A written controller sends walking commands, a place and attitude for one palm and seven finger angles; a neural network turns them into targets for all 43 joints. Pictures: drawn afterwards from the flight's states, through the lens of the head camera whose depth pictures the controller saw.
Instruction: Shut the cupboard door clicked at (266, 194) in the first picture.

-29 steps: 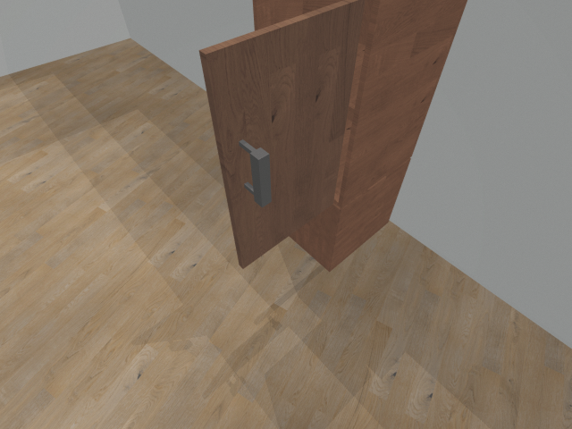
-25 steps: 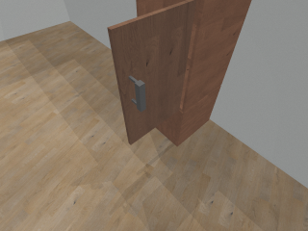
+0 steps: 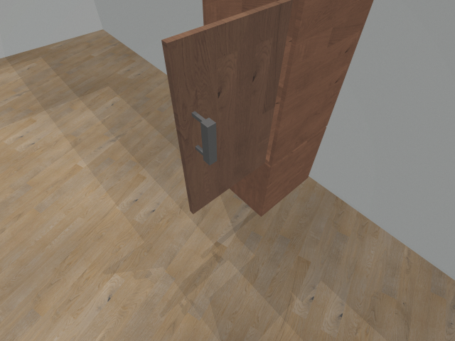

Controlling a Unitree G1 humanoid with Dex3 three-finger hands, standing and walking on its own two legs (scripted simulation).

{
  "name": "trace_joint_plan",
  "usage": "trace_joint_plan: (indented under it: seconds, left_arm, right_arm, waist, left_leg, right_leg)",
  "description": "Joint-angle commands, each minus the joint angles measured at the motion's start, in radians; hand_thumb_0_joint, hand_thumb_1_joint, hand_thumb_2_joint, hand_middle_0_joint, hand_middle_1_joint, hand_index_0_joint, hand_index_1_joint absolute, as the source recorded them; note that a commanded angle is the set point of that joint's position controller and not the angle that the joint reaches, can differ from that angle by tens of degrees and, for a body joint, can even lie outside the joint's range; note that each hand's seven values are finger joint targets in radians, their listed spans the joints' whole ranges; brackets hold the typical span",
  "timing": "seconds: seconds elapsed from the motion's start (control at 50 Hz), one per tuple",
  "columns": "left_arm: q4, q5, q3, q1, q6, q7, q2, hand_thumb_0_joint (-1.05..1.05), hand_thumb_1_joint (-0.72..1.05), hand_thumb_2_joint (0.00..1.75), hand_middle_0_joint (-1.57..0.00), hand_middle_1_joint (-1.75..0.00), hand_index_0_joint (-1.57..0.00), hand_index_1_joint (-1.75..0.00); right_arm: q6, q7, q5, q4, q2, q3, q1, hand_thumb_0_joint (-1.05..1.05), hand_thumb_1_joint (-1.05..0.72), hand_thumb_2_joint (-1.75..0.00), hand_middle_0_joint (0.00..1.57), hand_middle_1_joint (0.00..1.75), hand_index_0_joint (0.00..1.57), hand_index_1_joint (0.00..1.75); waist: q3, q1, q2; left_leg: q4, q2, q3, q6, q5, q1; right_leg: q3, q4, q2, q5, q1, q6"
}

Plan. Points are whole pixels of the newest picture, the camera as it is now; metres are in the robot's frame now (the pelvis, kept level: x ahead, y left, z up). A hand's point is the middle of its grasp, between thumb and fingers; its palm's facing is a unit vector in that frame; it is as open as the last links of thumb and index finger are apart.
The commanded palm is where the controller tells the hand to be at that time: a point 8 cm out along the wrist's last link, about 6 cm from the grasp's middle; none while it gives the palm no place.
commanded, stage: look at it before walking up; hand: left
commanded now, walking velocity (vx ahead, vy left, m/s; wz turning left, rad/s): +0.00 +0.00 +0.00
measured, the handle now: (203, 138) +0.57 +0.10 +0.00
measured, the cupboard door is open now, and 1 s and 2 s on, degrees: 90 90 90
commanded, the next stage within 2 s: walk to a spot facing it in 0.26 s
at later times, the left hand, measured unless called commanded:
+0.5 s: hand out of the picture -0.01 +0.19 -0.18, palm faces +0.03 -0.98 -0.22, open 7.4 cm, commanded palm none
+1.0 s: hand out of the picture +0.05 +0.18 -0.16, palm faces -0.20 -0.93 -0.30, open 7.4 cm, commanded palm none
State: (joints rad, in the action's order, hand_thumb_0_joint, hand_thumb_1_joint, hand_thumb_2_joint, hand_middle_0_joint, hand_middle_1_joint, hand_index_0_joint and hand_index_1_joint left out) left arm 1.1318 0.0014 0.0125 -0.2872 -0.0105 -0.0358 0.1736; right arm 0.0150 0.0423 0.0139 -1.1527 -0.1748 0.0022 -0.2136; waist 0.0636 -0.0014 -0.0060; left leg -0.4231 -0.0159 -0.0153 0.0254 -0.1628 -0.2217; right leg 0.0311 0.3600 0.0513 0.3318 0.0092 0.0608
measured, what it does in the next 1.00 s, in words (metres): lifts its left foot, turning right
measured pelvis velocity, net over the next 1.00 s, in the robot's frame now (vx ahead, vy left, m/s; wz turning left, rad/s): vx -0.03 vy -0.02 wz -0.30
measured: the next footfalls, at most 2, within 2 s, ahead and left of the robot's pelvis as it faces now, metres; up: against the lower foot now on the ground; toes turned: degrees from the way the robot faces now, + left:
left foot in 1.26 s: +0.07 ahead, +0.12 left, +0.00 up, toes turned -26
right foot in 1.54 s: -0.05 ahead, -0.14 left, +0.00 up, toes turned -39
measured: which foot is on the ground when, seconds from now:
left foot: down 0.00-0.80, up 0.82-1.00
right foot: down 0.00-1.00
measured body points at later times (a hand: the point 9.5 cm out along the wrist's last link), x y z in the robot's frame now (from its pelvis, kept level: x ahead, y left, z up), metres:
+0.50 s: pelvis +0.00 +0.01 +0.00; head +0.02 +0.01 +0.45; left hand -0.01 +0.24 -0.16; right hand +0.01 -0.22 -0.16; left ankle +0.04 +0.14 -0.74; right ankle -0.08 -0.07 -0.74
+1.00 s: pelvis -0.03 -0.02 +0.00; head +0.01 -0.05 +0.44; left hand +0.06 +0.23 -0.14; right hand -0.01 -0.28 -0.16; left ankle +0.00 +0.14 -0.67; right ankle -0.08 -0.08 -0.74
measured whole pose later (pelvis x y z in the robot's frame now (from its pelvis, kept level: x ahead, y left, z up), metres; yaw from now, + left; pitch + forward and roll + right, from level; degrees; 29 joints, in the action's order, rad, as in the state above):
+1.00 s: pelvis -0.03 -0.02 +0.00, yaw -17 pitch +1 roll +3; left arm 0.97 0.02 0.08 -0.26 0.02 -0.02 0.20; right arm 0.06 0.04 0.01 -0.97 -0.22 0.07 -0.11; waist 0.10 -0.03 0.01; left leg -1.06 -0.04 0.02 0.06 -0.42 -0.49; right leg -0.07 0.54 0.06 0.32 -0.23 0.08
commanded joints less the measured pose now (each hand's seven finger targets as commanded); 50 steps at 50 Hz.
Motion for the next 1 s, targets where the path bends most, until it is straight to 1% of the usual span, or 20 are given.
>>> trace_joint_plan:
  seconds: [0.0,0.34,0.4,0.52,0.56,0.6,0.62,0.64,0.66,0.68,0.7,0.74,0.76,0.78,0.8,0.82,0.84,0.9,0.94,0.98]
  left_arm:
    - [-0.020,0.001,0.021,-0.077,-0.006,-0.007,0.125,0.00,0.90,0.90,-0.20,-0.30,-0.20,-0.30]
    - [-0.017,0.001,0.016,-0.068,-0.007,-0.005,0.123,0.00,0.90,0.90,-0.20,-0.30,-0.20,-0.30]
    - [-0.021,0.003,0.022,-0.087,0.009,-0.006,0.101,0.00,0.90,0.90,-0.20,-0.30,-0.20,-0.30]
    - [-0.088,0.015,0.066,-0.051,0.038,0.007,0.140,0.00,0.90,0.90,-0.20,-0.30,-0.20,-0.30]
    - [-0.110,0.015,0.075,-0.036,0.043,0.013,0.137,0.00,0.90,0.90,-0.20,-0.30,-0.20,-0.30]
    - [-0.128,0.016,0.078,-0.029,0.046,0.020,0.122,0.00,0.90,0.90,-0.20,-0.30,-0.20,-0.30]
    - [-0.137,0.017,0.080,-0.027,0.050,0.024,0.112,0.00,0.90,0.90,-0.20,-0.30,-0.20,-0.30]
    - [-0.152,0.017,0.081,-0.016,0.054,0.031,0.101,0.00,0.90,0.90,-0.20,-0.30,-0.20,-0.30]
    - [-0.166,0.018,0.084,0.002,0.058,0.037,0.093,0.00,0.90,0.90,-0.20,-0.30,-0.20,-0.30]
    - [-0.177,0.018,0.086,0.005,0.059,0.042,0.089,0.00,0.90,0.90,-0.20,-0.30,-0.20,-0.30]
    - [-0.174,0.019,0.087,-0.014,0.057,0.046,0.078,0.00,0.90,0.90,-0.20,-0.30,-0.20,-0.30]
    - [-0.151,0.022,0.096,-0.121,0.054,0.052,0.086,0.00,0.90,0.90,-0.20,-0.30,-0.20,-0.30]
    - [-0.142,0.030,0.105,-0.162,0.046,0.046,0.145,0.00,0.90,0.90,-0.20,-0.30,-0.20,-0.30]
    - [-0.164,0.042,0.123,-0.123,0.039,0.030,0.262,0.00,0.90,0.90,-0.20,-0.30,-0.20,-0.30]
    - [-0.187,0.025,0.120,-0.101,0.039,0.023,0.272,0.00,0.90,0.90,-0.20,-0.30,-0.20,-0.30]
    - [-0.196,0.030,0.120,-0.034,0.037,0.017,0.246,0.00,0.90,0.90,-0.20,-0.30,-0.20,-0.30]
    - [-0.204,0.027,0.111,0.004,0.032,0.015,0.219,0.00,0.90,0.90,-0.20,-0.30,-0.20,-0.30]
    - [-0.205,0.024,0.106,-0.024,0.020,0.005,0.196,0.00,0.90,0.90,-0.20,-0.30,-0.20,-0.30]
    - [-0.203,0.022,0.109,-0.057,0.021,0.005,0.205,0.00,0.90,0.90,-0.20,-0.30,-0.20,-0.30]
    - [-0.212,0.022,0.110,-0.061,0.025,0.005,0.213,0.00,0.90,0.90,-0.20,-0.30,-0.20,-0.30]
  right_arm:
    - [-0.015,0.009,0.000,0.034,-0.119,0.017,-0.034,0.00,-0.90,-0.90,0.20,0.30,0.20,0.30]
    - [-0.019,0.006,0.002,0.028,-0.122,0.017,-0.034,0.00,-0.90,-0.90,0.20,0.30,0.20,0.30]
    - [-0.008,0.013,0.003,0.029,-0.093,0.019,-0.057,0.00,-0.90,-0.90,0.20,0.30,0.20,0.30]
    - [0.009,0.024,0.007,0.087,-0.130,0.062,-0.047,0.00,-0.90,-0.90,0.20,0.30,0.20,0.30]
    - [0.007,0.026,0.009,0.105,-0.142,0.069,-0.049,0.00,-0.90,-0.90,0.20,0.30,0.20,0.30]
    - [0.005,0.028,0.009,0.119,-0.168,0.077,-0.056,0.00,-0.90,-0.90,0.20,0.30,0.20,0.30]
    - [0.003,0.028,0.013,0.129,-0.185,0.084,-0.061,0.00,-0.90,-0.90,0.20,0.30,0.20,0.30]
    - [-0.002,0.026,0.016,0.137,-0.197,0.088,-0.066,0.00,-0.90,-0.90,0.20,0.30,0.20,0.30]
    - [-0.007,0.023,0.019,0.148,-0.204,0.089,-0.065,0.00,-0.90,-0.90,0.20,0.30,0.20,0.30]
    - [-0.009,0.021,0.021,0.161,-0.207,0.088,-0.043,0.00,-0.90,-0.90,0.20,0.30,0.20,0.30]
    - [-0.011,0.021,0.022,0.176,-0.203,0.087,-0.009,0.00,-0.90,-0.90,0.20,0.30,0.20,0.30]
    - [-0.002,0.017,0.021,0.208,-0.211,0.091,0.073,0.00,-0.90,-0.90,0.20,0.30,0.20,0.30]
    - [0.010,0.012,0.011,0.229,-0.173,0.088,0.093,0.00,-0.90,-0.90,0.20,0.30,0.20,0.30]
    - [0.013,-0.001,0.005,0.267,-0.098,0.076,0.103,0.00,-0.90,-0.90,0.20,0.30,0.20,0.30]
    - [0.020,-0.007,0.009,0.281,-0.152,0.085,0.130,0.00,-0.90,-0.90,0.20,0.30,0.20,0.30]
    - [0.024,-0.005,0.006,0.269,-0.131,0.089,0.155,0.00,-0.90,-0.90,0.20,0.30,0.20,0.30]
    - [0.021,-0.005,0.007,0.264,-0.127,0.087,0.132,0.00,-0.90,-0.90,0.20,0.30,0.20,0.30]
    - [0.013,-0.003,0.003,0.259,-0.107,0.079,0.116,0.00,-0.90,-0.90,0.20,0.30,0.20,0.30]
    - [0.018,0.000,0.000,0.268,-0.100,0.076,0.143,0.00,-0.90,-0.90,0.20,0.30,0.20,0.30]
    - [0.022,0.002,-0.003,0.283,-0.107,0.076,0.157,0.00,-0.90,-0.90,0.20,0.30,0.20,0.30]
  waist:
    - [0.020,-0.002,-0.011]
    - [0.014,0.002,0.006]
    - [0.016,0.002,-0.004]
    - [-0.005,0.010,-0.008]
    - [-0.009,0.012,0.036]
    - [-0.018,0.008,0.105]
    - [-0.024,0.008,0.169]
    - [-0.039,0.009,0.230]
    - [-0.049,0.011,0.255]
    - [-0.055,0.003,0.227]
    - [-0.075,-0.022,0.170]
    - [-0.082,-0.082,0.106]
    - [-0.047,-0.101,-0.099]
    - [-0.001,-0.091,-0.382]
    - [-0.009,-0.098,-0.236]
    - [0.027,-0.058,-0.171]
    - [0.030,-0.034,-0.146]
    - [-0.087,-0.035,-0.090]
    - [-0.092,-0.050,-0.094]
    - [-0.076,-0.049,-0.107]
  left_leg:
    - [0.017,-0.074,-0.053,-0.056,0.201,0.092]
    - [0.039,-0.074,-0.070,-0.058,0.200,0.096]
    - [-0.006,-0.087,-0.033,-0.051,0.188,0.101]
    - [-0.089,-0.114,0.016,-0.043,0.100,0.042]
    - [-0.062,-0.149,-0.015,-0.059,0.090,0.053]
    - [-0.007,-0.222,-0.086,-0.103,0.058,0.062]
    - [0.047,-0.275,-0.141,-0.134,0.014,0.056]
    - [0.112,-0.342,-0.188,-0.175,-0.001,0.044]
    - [0.154,-0.386,-0.212,-0.208,-0.012,0.021]
    - [0.155,-0.399,-0.193,-0.212,-0.021,-0.013]
    - [0.125,-0.388,-0.150,-0.195,-0.013,-0.045]
    - [-0.016,-0.298,-0.009,-0.118,-0.061,-0.163]
    - [-0.219,-0.171,0.084,-0.048,-0.189,-0.263]
    - [-0.509,-0.011,0.156,0.027,-0.397,-0.423]
    - [-0.643,-0.034,0.035,0.018,-0.407,-0.376]
    - [-0.707,-0.038,-0.011,0.012,-0.346,-0.401]
    - [-0.729,-0.049,-0.019,0.017,-0.297,-0.419]
    - [-0.672,-0.042,-0.001,0.034,-0.266,-0.385]
    - [-0.640,-0.026,0.006,0.040,-0.254,-0.371]
    - [-0.622,-0.020,-0.004,0.039,-0.252,-0.361]
  right_leg:
    - [-0.079,-0.082,-0.151,-0.337,-0.137,-0.031]
    - [-0.078,-0.086,-0.152,-0.276,-0.138,-0.021]
    - [-0.103,-0.059,-0.149,-0.325,-0.171,-0.022]
    - [-0.177,0.053,-0.147,-0.363,-0.226,0.011]
    - [-0.173,0.106,-0.114,-0.314,-0.273,0.005]
    - [-0.139,0.199,-0.062,-0.192,-0.327,-0.011]
    - [-0.115,0.288,-0.038,-0.087,-0.357,-0.016]
    - [-0.063,0.413,-0.022,0.115,-0.379,-0.027]
    - [-0.043,0.511,-0.037,0.231,-0.384,-0.032]
    - [-0.058,0.536,-0.067,0.250,-0.366,-0.028]
    - [-0.059,0.484,-0.081,0.223,-0.310,-0.023]
    - [-0.014,0.257,-0.071,0.040,-0.156,-0.033]
    - [-0.161,0.026,-0.144,-0.033,-0.123,-0.013]
    - [-0.551,-0.146,-0.396,-0.112,-0.151,0.076]
    - [-0.549,-0.132,-0.427,-0.111,-0.240,0.141]
    - [-0.508,-0.083,-0.358,-0.216,-0.253,0.150]
    - [-0.439,-0.027,-0.321,-0.363,-0.212,0.147]
    - [-0.365,0.070,-0.277,-0.703,-0.045,0.138]
    - [-0.363,0.075,-0.256,-0.766,-0.022,0.129]
    - [-0.389,0.059,-0.256,-0.722,-0.044,0.136]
